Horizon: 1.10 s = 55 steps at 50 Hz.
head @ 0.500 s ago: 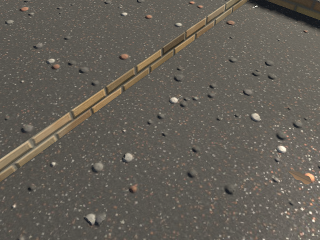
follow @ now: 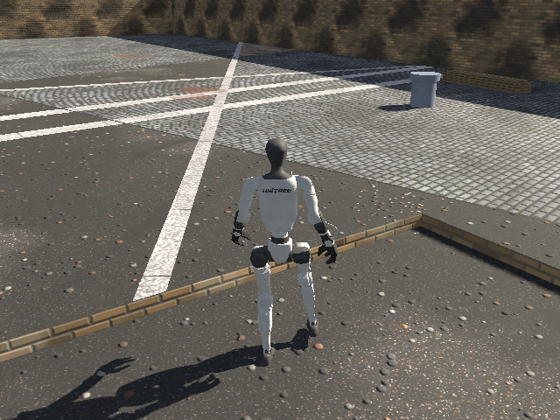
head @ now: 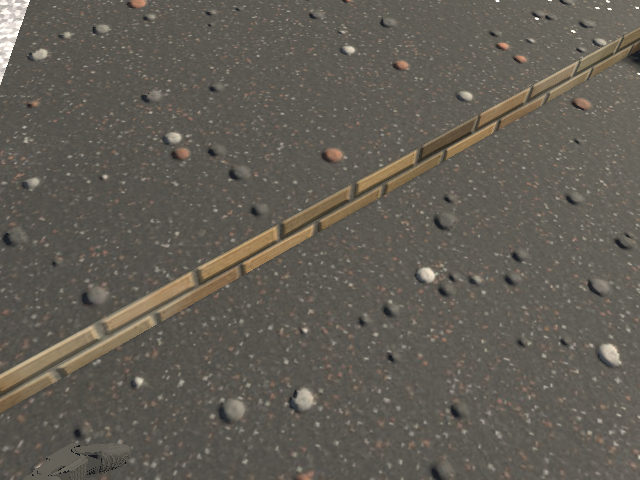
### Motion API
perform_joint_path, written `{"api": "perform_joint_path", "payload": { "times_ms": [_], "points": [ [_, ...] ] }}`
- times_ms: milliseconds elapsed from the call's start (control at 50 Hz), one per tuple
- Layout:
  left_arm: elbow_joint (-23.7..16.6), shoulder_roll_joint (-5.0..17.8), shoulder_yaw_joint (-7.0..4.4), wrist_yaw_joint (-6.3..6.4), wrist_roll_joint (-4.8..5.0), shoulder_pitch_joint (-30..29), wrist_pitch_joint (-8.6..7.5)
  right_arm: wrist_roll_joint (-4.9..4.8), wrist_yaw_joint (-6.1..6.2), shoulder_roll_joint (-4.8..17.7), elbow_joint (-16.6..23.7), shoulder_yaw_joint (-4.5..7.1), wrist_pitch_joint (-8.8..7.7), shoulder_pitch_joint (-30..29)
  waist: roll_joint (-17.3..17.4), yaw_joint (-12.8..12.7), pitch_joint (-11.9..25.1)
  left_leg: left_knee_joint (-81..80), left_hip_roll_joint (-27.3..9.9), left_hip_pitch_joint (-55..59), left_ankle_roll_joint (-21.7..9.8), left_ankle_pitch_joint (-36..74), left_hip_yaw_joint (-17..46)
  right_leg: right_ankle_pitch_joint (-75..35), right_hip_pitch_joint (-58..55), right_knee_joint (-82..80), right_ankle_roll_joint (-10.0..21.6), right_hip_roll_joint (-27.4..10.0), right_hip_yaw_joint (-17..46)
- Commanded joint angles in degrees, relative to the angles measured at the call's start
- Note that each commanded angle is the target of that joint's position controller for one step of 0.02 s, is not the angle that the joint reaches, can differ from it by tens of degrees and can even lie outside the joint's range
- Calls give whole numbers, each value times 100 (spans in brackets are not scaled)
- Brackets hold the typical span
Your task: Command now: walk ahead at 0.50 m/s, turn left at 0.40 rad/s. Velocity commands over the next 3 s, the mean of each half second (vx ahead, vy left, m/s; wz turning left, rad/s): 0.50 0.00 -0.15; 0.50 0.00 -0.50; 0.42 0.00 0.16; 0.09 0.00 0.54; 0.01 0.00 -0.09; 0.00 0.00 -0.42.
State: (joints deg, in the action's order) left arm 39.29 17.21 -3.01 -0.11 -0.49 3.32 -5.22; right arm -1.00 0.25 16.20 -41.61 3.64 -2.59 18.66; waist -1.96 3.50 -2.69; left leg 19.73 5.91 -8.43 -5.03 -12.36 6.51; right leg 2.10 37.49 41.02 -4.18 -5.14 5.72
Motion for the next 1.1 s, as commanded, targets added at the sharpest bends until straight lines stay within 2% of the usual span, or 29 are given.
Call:
{"api": "perform_joint_path", "payload": {
  "times_ms": [20,80,140,160,180,200,220,240,260,280,320,360,420,500,600,640,660,680,700,720,740,760,780,800,860,920,980,1040,1100],
  "points": [
    [-387,267,-13,-102,66,-496,-124,-7,73,953,249,244,-63,98,735,123,268,-587,-1198,-404,-746,851,719,-997,-867,-838,-12,346,-383],
    [-428,436,-57,-196,88,-607,-183,15,56,926,90,220,-61,300,808,181,142,-301,-1592,302,-679,926,933,-733,-620,-1136,281,276,-329],
    [-384,627,-131,-214,108,-242,-195,43,51,1004,12,246,-24,215,936,-70,127,150,-1807,894,-521,2306,868,133,-811,-1277,692,377,-510],
    [-215,763,-219,-200,93,324,-202,57,57,963,18,223,-1,127,828,-379,465,845,-1580,947,-404,3341,593,100,-1531,-1438,874,566,-679],
    [-36,969,-297,-193,48,1133,-203,116,78,837,84,152,17,126,590,-729,1174,2034,-1297,543,-242,3419,285,-198,-2822,-1239,1150,273,-312],
    [16,1458,-404,-210,-20,1782,-194,146,87,538,219,44,-41,678,-564,-648,2023,4057,-553,-1216,179,1645,-118,140,-4835,-1295,1978,-849,1830],
    [175,1297,-386,-282,142,2025,-150,120,66,467,242,-14,-131,800,-1644,-647,2136,5270,-23,-2768,442,-1760,-101,1473,-5630,-2348,2492,-1431,4000],
    [111,914,-268,-278,236,1779,-131,12,16,876,341,55,-220,280,-897,-757,1413,5648,-417,-3467,376,-1617,238,2395,-5274,-2534,2243,-1394,3870],
    [15,761,-223,-241,155,1504,-81,-36,-21,910,466,48,-294,-323,-328,-795,842,5500,-636,-3517,327,-1166,120,2145,-4564,-2572,2041,-1157,3090],
    [-12,717,-196,-228,84,1324,-41,55,-35,835,555,38,-357,-661,82,-691,378,5071,-793,-3472,323,-879,7,1483,-3873,-2669,1962,-906,2542],
    [-67,595,-137,-176,49,1184,-26,210,-31,745,586,63,-371,-618,-66,-427,364,4304,-999,-2952,417,-484,-29,432,-3345,-2799,1878,-542,2006],
    [-53,624,-147,-120,101,1218,-14,225,-22,615,576,36,-326,-528,-264,-335,434,3819,-994,-2781,590,-446,-154,-133,-3139,-2875,1942,-407,1685],
    [30,849,-226,-7,149,1396,29,219,16,464,704,-27,-281,-1021,-189,-447,300,2779,-891,-2769,824,211,-262,-500,-2817,-2939,1912,-259,1325],
    [187,892,-251,93,199,1758,137,156,-43,337,828,-80,-347,-1797,-262,-731,242,1440,-616,-2234,910,1446,-269,-284,-2565,-2791,1629,-21,1157],
    [288,856,-265,144,223,2017,275,69,-134,536,922,0,-465,-2228,-371,-782,214,688,-438,-1852,754,1240,-101,29,-3086,-2271,1495,-199,1798],
    [255,862,-287,147,208,1871,317,49,-119,687,828,80,-513,-1857,-525,-531,287,463,-453,-1288,563,909,-152,-277,-3147,-1909,1393,-225,1979],
    [202,753,-252,132,192,1755,319,78,-78,829,700,162,-534,-1336,-492,-243,573,238,-537,-450,376,986,-199,-639,-2988,-1405,1243,2,1835],
    [82,497,-156,98,122,1625,290,171,-24,1076,603,250,-547,-500,-219,172,1308,490,-1254,988,6,845,370,-396,-2396,-149,1056,263,1502],
    [-59,113,-41,102,158,2162,238,266,13,1505,489,361,-473,205,1026,125,2120,396,-2492,2988,-753,131,2348,1619,-615,1684,655,1094,664],
    [-123,350,-27,101,242,2451,201,125,-43,1315,343,340,-413,341,1960,2,2159,-26,-3109,3108,-1136,-852,3884,3258,440,2685,564,890,490],
    [-51,800,-142,97,278,2110,226,75,-29,841,425,224,-387,15,1219,71,1339,-179,-2874,2390,-919,-1275,3247,2792,725,3075,501,536,553],
    [-108,878,-175,91,221,1665,262,100,-17,646,448,164,-350,-240,766,74,767,-275,-2572,1680,-690,-858,2335,2332,661,3069,454,343,332],
    [-192,800,-185,82,158,1407,271,132,-24,562,402,126,-330,-450,595,-29,404,-457,-2326,1085,-589,-313,1788,2027,567,2857,428,204,237],
    [-250,725,-202,56,142,1303,290,162,-23,487,358,94,-337,-553,683,-140,227,-619,-2173,694,-540,114,1381,1822,424,2666,422,51,210],
    [-393,365,-122,-14,192,1218,366,123,-40,567,215,131,-399,-620,787,-266,90,-1026,-2034,175,-605,746,563,1511,266,2304,363,-125,11],
    [-537,246,-59,-48,130,925,339,123,-50,785,28,192,-426,-522,593,-246,102,-1179,-2015,166,-705,1341,27,827,292,1539,295,-148,-8],
    [-630,130,22,-137,112,419,230,64,-62,902,-139,194,-396,-435,481,-109,40,-1202,-1800,108,-566,1659,-564,-105,-144,303,382,3,-240],
    [-820,162,43,-223,146,-151,177,-37,-69,1076,-365,220,-335,-72,505,46,-59,-1163,-1933,411,-483,1600,-657,-306,-360,-422,491,118,-420],
    [-976,327,-4,-257,119,-374,138,-128,-72,1197,-588,230,-212,187,624,-63,-111,-765,-2158,913,-398,2333,-430,373,-553,-910,692,247,-534]
  ]
}}
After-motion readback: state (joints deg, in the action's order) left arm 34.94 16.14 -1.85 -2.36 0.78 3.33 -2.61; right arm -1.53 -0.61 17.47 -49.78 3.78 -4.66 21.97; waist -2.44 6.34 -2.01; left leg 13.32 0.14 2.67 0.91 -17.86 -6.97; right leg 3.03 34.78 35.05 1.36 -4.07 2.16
